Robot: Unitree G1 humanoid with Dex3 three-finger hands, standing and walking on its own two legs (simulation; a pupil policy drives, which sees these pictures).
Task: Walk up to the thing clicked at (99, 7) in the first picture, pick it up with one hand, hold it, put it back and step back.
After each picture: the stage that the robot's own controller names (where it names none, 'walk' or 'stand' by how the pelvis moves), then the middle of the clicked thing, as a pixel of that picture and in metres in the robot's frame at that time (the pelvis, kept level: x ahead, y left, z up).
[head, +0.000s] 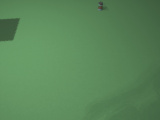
stand; (100, 6) +2.23 -0.30 -0.72
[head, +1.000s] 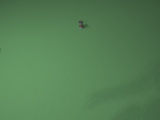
walk; (81, 24) +2.09 +0.11 -0.69
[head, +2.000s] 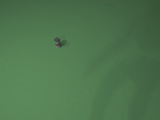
walk; (57, 42) +1.42 +0.38 -0.71
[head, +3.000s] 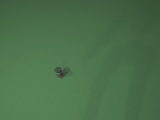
walk; (59, 73) +0.96 +0.31 -0.72
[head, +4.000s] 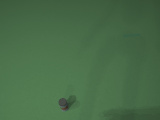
walk; (63, 105) +0.61 +0.22 -0.71
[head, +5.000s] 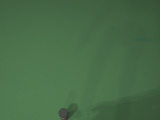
walk; (63, 115) +0.44 +0.16 -0.70
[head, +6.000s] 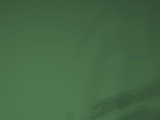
stand; out of the picture +0.36 +0.17 -0.72
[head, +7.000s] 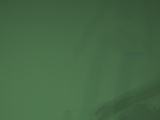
stand; out of the picture +0.37 +0.18 -0.73
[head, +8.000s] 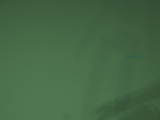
stand; out of the picture +0.36 +0.20 -0.73
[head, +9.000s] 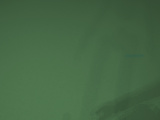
stand; out of the picture +0.36 +0.20 -0.73
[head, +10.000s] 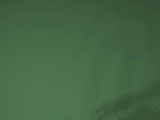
go down; out of the picture +0.35 +0.20 -0.73
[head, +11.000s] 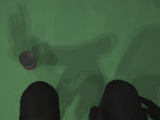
go down; (28, 61) +0.45 +0.21 -0.33
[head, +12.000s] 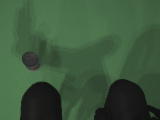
approach; (31, 62) +0.44 +0.21 -0.31
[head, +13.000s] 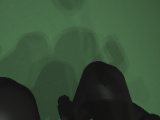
close in; out of the picture +0.43 +0.26 -0.22
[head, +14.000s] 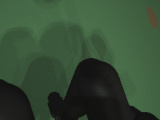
close; out of the picture +0.43 +0.27 -0.22
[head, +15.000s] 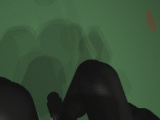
lift; out of the picture +0.41 +0.25 -0.23
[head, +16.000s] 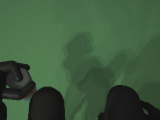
lift; (23, 85) +0.32 +0.22 -0.09
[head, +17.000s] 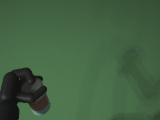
hold; (36, 97) +0.32 +0.17 +0.02
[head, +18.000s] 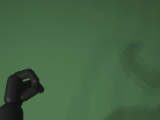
hold; out of the picture +0.27 +0.16 -0.58
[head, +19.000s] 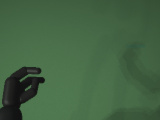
hold; out of the picture +0.31 +0.13 -0.67
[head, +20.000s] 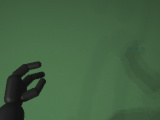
stand; out of the picture +0.30 +0.15 -0.68
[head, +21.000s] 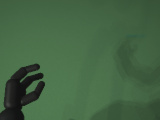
stand; out of the picture +0.30 +0.14 -0.66
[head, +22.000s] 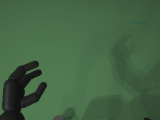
stand; out of the picture +0.33 +0.14 -0.58
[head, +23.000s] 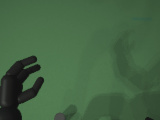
stand; (60, 119) +0.33 +0.14 -0.58
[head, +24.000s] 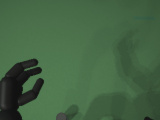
close; (62, 119) +0.32 +0.14 -0.58
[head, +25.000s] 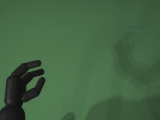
stand; out of the picture +0.31 +0.15 -0.62
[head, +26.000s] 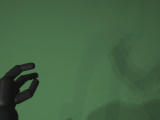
stand; out of the picture +0.31 +0.14 -0.64
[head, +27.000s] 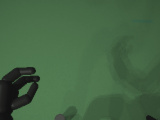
stand; out of the picture +0.32 +0.14 -0.58
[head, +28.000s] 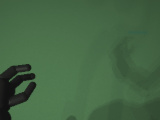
stand; out of the picture +0.31 +0.14 -0.63
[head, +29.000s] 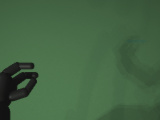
stand; out of the picture +0.30 +0.15 -0.67
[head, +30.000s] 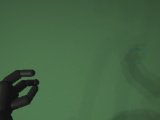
close; out of the picture +0.30 +0.14 -0.68
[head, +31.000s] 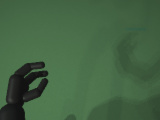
stand; out of the picture +0.31 +0.15 -0.63
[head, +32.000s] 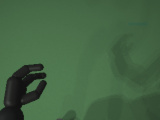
close; out of the picture +0.31 +0.14 -0.60
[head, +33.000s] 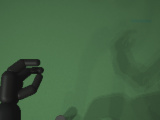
close; out of the picture +0.32 +0.14 -0.59
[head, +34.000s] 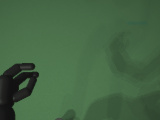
close; out of the picture +0.31 +0.15 -0.61
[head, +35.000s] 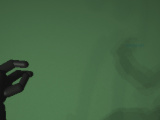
stand; out of the picture +0.30 +0.14 -0.67
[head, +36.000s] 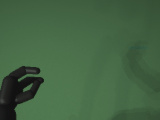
close; out of the picture +0.30 +0.15 -0.68
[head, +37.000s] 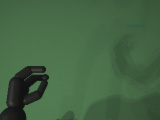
close; out of the picture +0.31 +0.14 -0.62
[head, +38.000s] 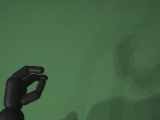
close; out of the picture +0.32 +0.14 -0.61
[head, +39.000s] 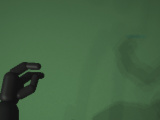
close; out of the picture +0.31 +0.14 -0.65
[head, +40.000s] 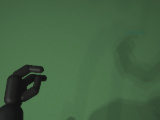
close; out of the picture +0.31 +0.15 -0.64
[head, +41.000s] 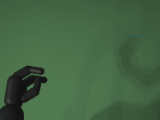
close; out of the picture +0.30 +0.14 -0.65
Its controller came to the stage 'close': yes
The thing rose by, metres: 0.70
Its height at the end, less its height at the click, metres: +0.00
